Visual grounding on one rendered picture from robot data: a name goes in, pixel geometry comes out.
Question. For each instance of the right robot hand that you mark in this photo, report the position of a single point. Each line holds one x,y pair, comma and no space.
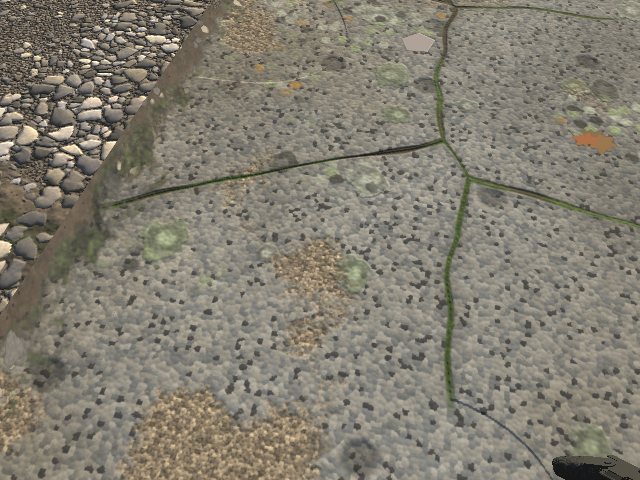
594,468

